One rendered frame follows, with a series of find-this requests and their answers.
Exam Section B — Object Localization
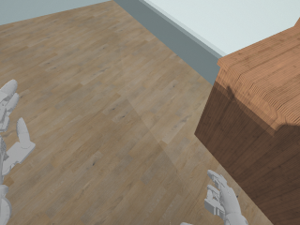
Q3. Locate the right robot forearm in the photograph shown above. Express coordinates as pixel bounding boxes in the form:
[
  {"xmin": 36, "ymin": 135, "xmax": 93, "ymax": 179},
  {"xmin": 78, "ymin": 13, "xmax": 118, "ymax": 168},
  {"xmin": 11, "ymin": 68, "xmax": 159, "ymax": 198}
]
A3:
[{"xmin": 224, "ymin": 213, "xmax": 248, "ymax": 225}]

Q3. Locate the right robot hand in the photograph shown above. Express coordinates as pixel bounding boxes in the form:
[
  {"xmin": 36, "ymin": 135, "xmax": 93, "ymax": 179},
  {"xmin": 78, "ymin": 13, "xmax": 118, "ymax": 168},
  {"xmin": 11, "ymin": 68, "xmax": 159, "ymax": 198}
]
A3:
[{"xmin": 204, "ymin": 170, "xmax": 242, "ymax": 221}]

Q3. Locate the left robot hand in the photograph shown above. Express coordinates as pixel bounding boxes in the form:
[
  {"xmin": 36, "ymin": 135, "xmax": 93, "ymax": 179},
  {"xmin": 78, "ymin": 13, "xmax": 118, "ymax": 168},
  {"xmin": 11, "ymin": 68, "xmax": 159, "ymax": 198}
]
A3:
[{"xmin": 0, "ymin": 79, "xmax": 36, "ymax": 185}]

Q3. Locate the left robot forearm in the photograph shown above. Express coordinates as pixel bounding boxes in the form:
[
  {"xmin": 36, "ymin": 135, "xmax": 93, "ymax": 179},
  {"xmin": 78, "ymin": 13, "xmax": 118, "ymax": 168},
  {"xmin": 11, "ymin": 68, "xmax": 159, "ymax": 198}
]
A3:
[{"xmin": 0, "ymin": 185, "xmax": 12, "ymax": 225}]

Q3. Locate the counter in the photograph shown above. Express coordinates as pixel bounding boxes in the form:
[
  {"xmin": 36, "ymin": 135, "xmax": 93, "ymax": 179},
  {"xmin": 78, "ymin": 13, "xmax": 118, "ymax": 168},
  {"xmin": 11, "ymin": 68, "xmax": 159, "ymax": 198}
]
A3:
[{"xmin": 194, "ymin": 17, "xmax": 300, "ymax": 225}]

